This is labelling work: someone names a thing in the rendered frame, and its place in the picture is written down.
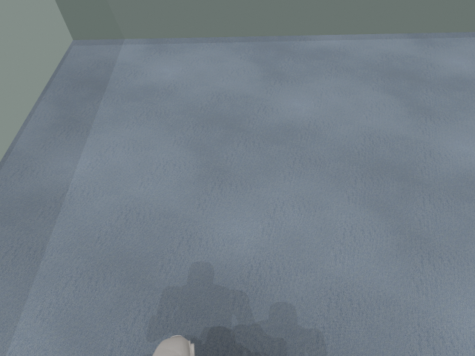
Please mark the robot left thigh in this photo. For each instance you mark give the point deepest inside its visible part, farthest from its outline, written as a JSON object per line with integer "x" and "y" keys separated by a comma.
{"x": 175, "y": 346}

